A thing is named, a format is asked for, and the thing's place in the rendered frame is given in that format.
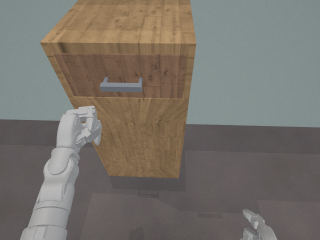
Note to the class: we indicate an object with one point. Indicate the robot right hand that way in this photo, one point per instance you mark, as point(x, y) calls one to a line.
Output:
point(264, 232)

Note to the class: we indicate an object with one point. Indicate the drawer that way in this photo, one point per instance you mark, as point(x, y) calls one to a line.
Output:
point(162, 75)

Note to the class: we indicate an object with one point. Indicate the cabinet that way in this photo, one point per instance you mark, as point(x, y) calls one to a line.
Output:
point(140, 137)

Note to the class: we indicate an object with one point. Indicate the robot left forearm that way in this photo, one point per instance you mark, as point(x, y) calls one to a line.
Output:
point(53, 205)

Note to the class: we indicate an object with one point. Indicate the handle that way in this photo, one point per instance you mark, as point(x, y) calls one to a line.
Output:
point(106, 86)

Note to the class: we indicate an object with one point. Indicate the robot left hand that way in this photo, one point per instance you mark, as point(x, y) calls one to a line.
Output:
point(74, 134)

